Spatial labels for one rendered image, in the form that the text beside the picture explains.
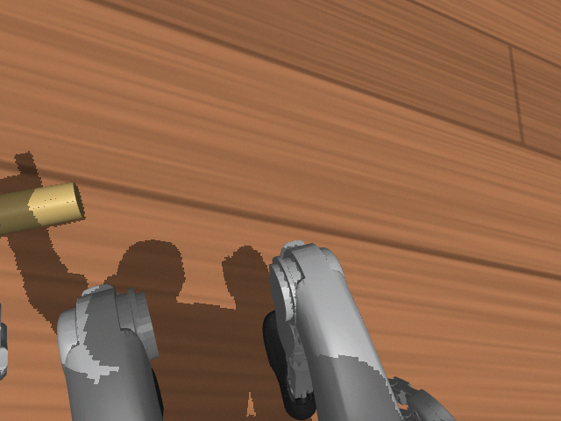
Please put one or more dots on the bottle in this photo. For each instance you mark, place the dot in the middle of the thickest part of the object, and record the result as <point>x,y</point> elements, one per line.
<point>34,208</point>

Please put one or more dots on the right robot foot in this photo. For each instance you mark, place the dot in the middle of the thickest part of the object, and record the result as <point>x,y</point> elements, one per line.
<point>297,408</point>

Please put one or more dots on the right robot hand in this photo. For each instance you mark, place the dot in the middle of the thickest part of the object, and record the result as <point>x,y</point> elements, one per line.
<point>421,405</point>

